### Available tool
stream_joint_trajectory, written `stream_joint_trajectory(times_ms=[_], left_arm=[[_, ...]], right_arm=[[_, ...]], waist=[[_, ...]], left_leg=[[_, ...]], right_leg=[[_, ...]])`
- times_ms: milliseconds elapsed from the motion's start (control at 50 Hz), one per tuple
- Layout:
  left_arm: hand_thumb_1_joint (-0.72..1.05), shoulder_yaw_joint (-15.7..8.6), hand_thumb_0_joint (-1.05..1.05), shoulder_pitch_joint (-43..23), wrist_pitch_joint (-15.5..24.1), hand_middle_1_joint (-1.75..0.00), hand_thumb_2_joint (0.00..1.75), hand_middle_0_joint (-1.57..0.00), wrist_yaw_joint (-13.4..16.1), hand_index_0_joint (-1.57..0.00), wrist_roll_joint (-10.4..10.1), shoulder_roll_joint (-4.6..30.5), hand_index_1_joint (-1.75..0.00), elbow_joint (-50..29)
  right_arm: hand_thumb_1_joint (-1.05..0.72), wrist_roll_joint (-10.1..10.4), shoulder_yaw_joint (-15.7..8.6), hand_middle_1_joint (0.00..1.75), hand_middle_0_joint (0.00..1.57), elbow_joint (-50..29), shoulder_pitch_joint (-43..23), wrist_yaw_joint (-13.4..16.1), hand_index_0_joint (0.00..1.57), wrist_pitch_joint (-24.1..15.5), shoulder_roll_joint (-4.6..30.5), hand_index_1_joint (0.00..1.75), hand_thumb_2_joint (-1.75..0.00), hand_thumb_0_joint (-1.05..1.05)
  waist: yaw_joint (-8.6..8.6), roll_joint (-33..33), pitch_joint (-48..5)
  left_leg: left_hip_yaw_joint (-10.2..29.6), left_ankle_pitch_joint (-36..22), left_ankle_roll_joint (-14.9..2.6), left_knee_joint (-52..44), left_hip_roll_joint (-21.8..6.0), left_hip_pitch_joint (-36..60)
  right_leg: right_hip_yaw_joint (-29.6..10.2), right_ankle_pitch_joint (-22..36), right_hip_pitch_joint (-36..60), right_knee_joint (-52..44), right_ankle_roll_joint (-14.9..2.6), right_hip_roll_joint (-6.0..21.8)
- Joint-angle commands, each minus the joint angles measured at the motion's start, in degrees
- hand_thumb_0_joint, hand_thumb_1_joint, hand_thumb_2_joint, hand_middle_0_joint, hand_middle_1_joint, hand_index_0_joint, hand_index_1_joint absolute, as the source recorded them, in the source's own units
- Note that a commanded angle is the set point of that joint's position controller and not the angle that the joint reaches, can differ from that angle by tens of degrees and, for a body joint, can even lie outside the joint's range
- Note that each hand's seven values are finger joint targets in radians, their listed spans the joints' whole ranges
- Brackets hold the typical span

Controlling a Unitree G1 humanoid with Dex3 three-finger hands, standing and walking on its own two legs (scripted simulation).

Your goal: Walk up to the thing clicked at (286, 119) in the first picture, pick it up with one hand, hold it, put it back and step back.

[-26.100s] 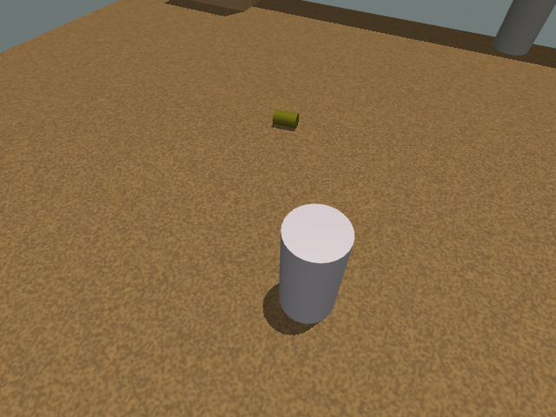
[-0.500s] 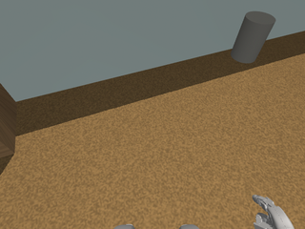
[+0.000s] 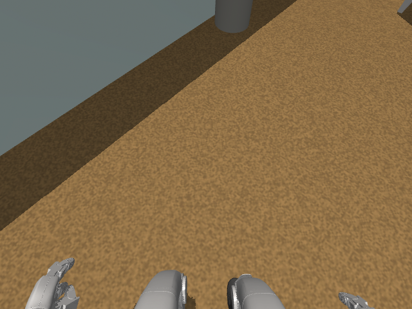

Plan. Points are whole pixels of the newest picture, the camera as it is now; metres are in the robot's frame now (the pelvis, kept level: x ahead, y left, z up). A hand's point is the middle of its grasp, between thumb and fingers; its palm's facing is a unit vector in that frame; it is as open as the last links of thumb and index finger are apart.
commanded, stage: walk up
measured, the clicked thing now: out of the picture -0.04 -0.77 -0.71
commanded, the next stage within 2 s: none
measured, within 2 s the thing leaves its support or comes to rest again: neither
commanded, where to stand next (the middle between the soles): +0.09 -0.04 m, yaw -42 degrees
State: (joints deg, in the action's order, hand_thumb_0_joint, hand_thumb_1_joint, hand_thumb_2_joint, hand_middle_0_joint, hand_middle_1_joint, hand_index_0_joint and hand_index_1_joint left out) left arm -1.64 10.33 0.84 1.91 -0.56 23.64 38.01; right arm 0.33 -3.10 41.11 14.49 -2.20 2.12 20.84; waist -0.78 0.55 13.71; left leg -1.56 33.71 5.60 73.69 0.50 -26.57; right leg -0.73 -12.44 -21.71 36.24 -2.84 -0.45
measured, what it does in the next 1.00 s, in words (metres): steps on the spot, turning right: left foot, then right foot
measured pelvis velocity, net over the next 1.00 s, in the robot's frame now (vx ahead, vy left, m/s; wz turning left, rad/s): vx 0.01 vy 0.00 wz -0.63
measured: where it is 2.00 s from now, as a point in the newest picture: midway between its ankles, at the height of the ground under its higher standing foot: outside the picture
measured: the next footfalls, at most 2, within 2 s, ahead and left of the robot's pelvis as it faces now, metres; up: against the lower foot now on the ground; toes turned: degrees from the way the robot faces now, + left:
left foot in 0.14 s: +0.14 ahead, +0.21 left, +0.00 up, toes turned -7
right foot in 0.54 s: -0.01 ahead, -0.15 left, +0.00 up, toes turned -26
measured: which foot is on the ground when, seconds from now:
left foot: up 0.00-0.12, down 0.14-0.56, up 0.58-0.84, down 0.86-1.00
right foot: down 0.00-0.14, up 0.16-0.52, down 0.54-0.90, up 0.92-1.00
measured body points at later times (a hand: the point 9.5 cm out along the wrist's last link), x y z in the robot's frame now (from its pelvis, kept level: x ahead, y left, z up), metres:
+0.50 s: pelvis +0.01 +0.04 -0.02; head +0.08 +0.04 +0.43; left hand +0.25 +0.32 -0.12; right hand -0.08 -0.33 -0.07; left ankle +0.10 +0.21 -0.72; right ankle -0.04 -0.13 -0.69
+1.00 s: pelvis +0.01 +0.00 -0.02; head +0.04 -0.01 +0.43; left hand +0.26 +0.22 -0.13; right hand -0.12 -0.29 -0.12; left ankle +0.11 +0.05 -0.72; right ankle -0.06 -0.11 -0.68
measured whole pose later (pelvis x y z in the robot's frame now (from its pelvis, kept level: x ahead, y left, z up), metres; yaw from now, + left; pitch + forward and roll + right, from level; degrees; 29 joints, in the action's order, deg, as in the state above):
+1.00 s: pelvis +0.01 +0.00 -0.02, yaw -36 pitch -3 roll +0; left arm -1.8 14.5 -0.5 0.7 -0.5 23.8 47.6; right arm -2.1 -1.4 46.8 15.7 -1.0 -1.7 21.9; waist -1.4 -0.7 7.1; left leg -6.6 19.5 -2.6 45.8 -2.5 -24.0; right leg -6.8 -30.1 -27.1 61.4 -0.9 -4.8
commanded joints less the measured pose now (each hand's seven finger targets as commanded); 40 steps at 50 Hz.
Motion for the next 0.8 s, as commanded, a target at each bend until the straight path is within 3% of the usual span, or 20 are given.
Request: stream_joint_trajectory(times_ms=[0,60,80,100,120,140,160,180,240,300,420,480,500,520,540,560,580,600,640,780], left_arm=[[0.90,-4.27,0.00,-0.72,-0.11,-0.30,0.90,-0.20,0.90,-0.20,1.59,13.17,-0.30,-4.35],[0.90,-5.39,0.00,-1.02,-2.06,-0.30,0.90,-0.20,-1.87,-0.20,3.26,14.79,-0.30,-5.84],[0.90,-5.53,0.00,-3.58,-2.96,-0.30,0.90,-0.20,-2.40,-0.20,3.04,14.00,-0.30,-7.22],[0.90,-4.89,0.00,-4.02,-3.28,-0.30,0.90,-0.20,-2.57,-0.20,3.20,10.40,-0.30,-9.10],[0.90,-4.32,0.00,-3.36,-3.55,-0.30,0.90,-0.20,-2.48,-0.20,3.63,7.14,-0.30,-10.67],[0.90,-4.81,0.00,-0.61,-4.82,-0.30,0.90,-0.20,-2.42,-0.20,3.94,8.95,-0.30,-10.07],[0.90,-5.84,0.00,0.77,-6.04,-0.30,0.90,-0.20,-2.66,-0.20,3.98,12.86,-0.30,-8.80],[0.90,-6.51,0.00,0.04,-5.97,-0.30,0.90,-0.20,-3.33,-0.20,4.50,14.60,-0.30,-7.85],[0.90,-8.20,0.00,2.14,-5.66,-0.30,0.90,-0.20,-5.57,-0.20,3.39,12.91,-0.30,-5.39],[0.90,-7.78,0.00,1.59,-6.24,-0.30,0.90,-0.20,-7.77,-0.20,2.59,10.31,-0.30,-6.82],[0.90,-8.28,0.00,-3.58,-5.06,-0.30,0.90,-0.20,-8.45,-0.20,2.72,11.35,-0.30,-7.52],[0.90,-8.83,0.00,5.30,-3.90,-0.30,0.90,-0.20,-7.78,-0.20,1.61,11.58,-0.30,-1.95],[0.90,-9.29,0.00,11.16,-3.31,-0.30,0.90,-0.20,-7.37,-0.20,1.60,11.78,-0.30,0.52],[0.90,-10.61,0.00,16.09,-2.89,-0.30,0.90,-0.20,-6.64,-0.20,2.51,15.09,-0.30,3.33],[0.90,-11.97,0.00,19.49,-2.55,-0.30,0.90,-0.20,-5.71,-0.20,3.15,20.04,-0.30,3.44],[0.90,-11.88,0.00,14.93,-2.15,-0.30,0.90,-0.20,-5.46,-0.20,3.33,23.99,-0.30,-0.01],[0.90,-11.46,0.00,10.46,-2.53,-0.30,0.90,-0.20,-5.48,-0.20,2.90,25.17,-0.30,-1.46],[0.90,-10.98,0.00,7.46,-2.89,-0.30,0.90,-0.20,-5.44,-0.20,2.30,23.08,-0.30,-1.77],[0.90,-9.04,0.00,4.88,-2.22,-0.30,0.90,-0.20,-3.80,-0.20,2.22,18.67,-0.30,-1.13],[0.90,-6.11,0.00,4.15,0.52,-0.30,0.90,-0.20,-1.61,-0.20,0.99,15.82,-0.30,0.70]], right_arm=[[-0.90,1.34,-4.82,0.30,0.20,-3.65,4.69,0.99,0.20,-2.97,13.73,0.30,-0.90,0.00],[-0.90,0.77,-4.75,0.30,0.20,-1.76,10.21,3.47,0.20,-3.29,12.15,0.30,-0.90,0.00],[-0.90,0.31,-5.33,0.30,0.20,0.71,15.70,4.54,0.20,-3.79,12.32,0.30,-0.90,0.00],[-0.90,-0.66,-6.18,0.30,0.20,1.99,19.27,5.38,0.20,-4.18,14.69,0.30,-0.90,0.00],[-0.90,-1.94,-7.55,0.30,0.20,1.00,19.84,6.48,0.20,-4.54,19.75,0.30,-0.90,0.00],[-0.90,-1.81,-8.85,0.30,0.20,-1.91,14.27,7.15,0.20,-4.43,24.77,0.30,-0.90,0.00],[-0.90,-0.74,-9.25,0.30,0.20,-4.51,6.37,7.24,0.20,-4.26,27.39,0.30,-0.90,0.00],[-0.90,-1.12,-9.24,0.30,0.20,-5.47,0.90,7.63,0.20,-4.43,26.49,0.30,-0.90,0.00],[-0.90,-1.07,-7.51,0.30,0.20,-3.71,3.71,8.51,0.20,-5.51,20.30,0.30,-0.90,0.00],[-0.90,-1.32,-7.96,0.30,0.20,-1.89,6.07,8.55,0.20,-6.14,22.95,0.30,-0.90,0.00],[-0.90,-1.61,-8.02,0.30,0.20,-1.64,10.90,7.85,0.20,-6.97,25.77,0.30,-0.90,0.00],[-0.90,-1.84,-6.81,0.30,0.20,-3.23,4.54,6.44,0.20,-6.61,25.37,0.30,-0.90,0.00],[-0.90,-1.81,-6.13,0.30,0.20,-3.52,2.91,5.89,0.20,-6.16,24.67,0.30,-0.90,0.00],[-0.90,-1.85,-5.03,0.30,0.20,-3.47,3.97,5.52,0.20,-5.75,20.84,0.30,-0.90,0.00],[-0.90,-1.42,-3.33,0.30,0.20,-4.60,4.42,5.35,0.20,-5.42,16.20,0.30,-0.90,0.00],[-0.90,-0.23,-2.60,0.30,0.20,-6.24,1.48,5.88,0.20,-5.29,15.19,0.30,-0.90,0.00],[-0.90,-0.45,-4.27,0.30,0.20,-5.63,-1.62,6.69,0.20,-5.23,19.73,0.30,-0.90,0.00],[-0.90,-0.30,-4.65,0.30,0.20,-3.79,-1.58,6.49,0.20,-5.61,21.69,0.30,-0.90,0.00],[-0.90,-0.01,-3.63,0.30,0.20,0.74,4.82,5.40,0.20,-6.28,19.90,0.30,-0.90,0.00],[-0.90,-1.63,-3.08,0.30,0.20,1.69,5.60,3.50,0.20,-5.78,17.17,0.30,-0.90,0.00]], waist=[[-1.46,-5.74,-18.46],[-1.37,-11.07,-15.60],[-4.17,-7.81,-15.46],[-6.62,0.15,-14.85],[-6.50,11.08,-14.26],[-3.31,10.38,-14.31],[-1.96,7.32,-12.47],[-0.38,4.14,-10.51],[1.48,5.02,-11.61],[0.65,12.01,-15.41],[-2.38,12.56,-18.65],[1.63,13.23,-18.05],[4.93,9.75,-19.39],[7.56,0.60,-21.28],[9.44,-12.68,-18.37],[8.48,-20.70,-15.11],[7.19,-14.57,-14.35],[5.69,-12.61,-11.00],[2.22,-11.57,-10.09],[0.16,-8.34,-10.98]], left_leg=[[2.37,-6.87,-5.03,-15.75,-2.92,4.57],[-2.69,-18.14,-5.27,-33.54,0.41,12.85],[-5.51,-28.88,-4.45,-43.48,2.06,18.88],[-1.54,-34.27,-4.85,-47.45,-1.21,23.77],[17.10,-42.21,-8.66,-47.79,-17.14,25.40],[30.71,-42.84,-17.68,-49.77,-32.80,17.09],[35.75,-38.38,-26.60,-53.34,-38.80,8.11],[35.41,-35.70,-28.50,-52.72,-38.13,6.62],[11.58,-39.98,-17.81,-45.17,-23.22,9.70],[8.17,-33.60,-16.91,-44.85,-21.52,17.26],[2.57,-43.98,-19.21,-40.01,-25.85,21.13],[-3.61,-36.69,-15.97,-35.74,-21.94,9.78],[-6.76,-29.85,-14.33,-29.13,-19.26,7.79],[-9.36,-24.28,-11.57,-15.76,-14.54,1.73],[-7.63,-8.00,-8.89,-5.35,-9.71,-12.74],[-5.80,3.59,-6.37,-1.24,-4.26,-22.63],[-1.06,3.64,-6.22,-2.14,-7.33,-17.24],[0.85,0.33,-6.20,-4.74,-8.91,-14.74],[1.32,-4.72,-6.70,-9.60,-9.44,-15.35],[1.70,-9.33,-8.21,-21.00,-4.61,1.23]], right_leg=[[-10.90,6.93,4.75,-8.67,-7.83,7.82],[-7.84,24.42,-1.88,4.33,-6.47,3.24],[-5.73,19.84,-5.87,11.24,-4.66,0.44],[-5.16,7.60,-12.80,17.33,-1.97,-3.48],[-8.18,-22.20,-22.97,25.20,0.75,-7.05],[-10.64,-23.74,-22.58,35.06,2.55,-3.35],[-12.43,-23.14,-18.00,42.79,3.59,-1.26],[-11.67,-20.76,-18.44,46.77,4.48,1.33],[-10.64,-11.31,-18.66,44.26,2.73,1.74],[-8.80,-10.39,-19.34,35.92,3.30,2.61],[-2.15,-18.52,-14.25,20.51,2.88,5.45],[4.32,-13.55,0.99,7.41,1.81,2.23],[7.77,-7.16,6.86,0.00,1.55,-0.05],[6.33,-5.65,14.99,-1.65,0.64,-2.31],[-12.24,-7.63,20.10,-6.26,-2.94,5.35],[-34.78,-14.16,15.69,-16.06,-9.46,15.02],[-39.27,-23.47,8.07,-19.13,-13.70,18.37],[-34.47,-27.61,3.55,-18.57,-12.50,15.97],[-23.53,-16.38,7.70,-9.08,-9.74,9.59],[-25.33,2.99,-4.26,-4.53,-10.88,12.49]])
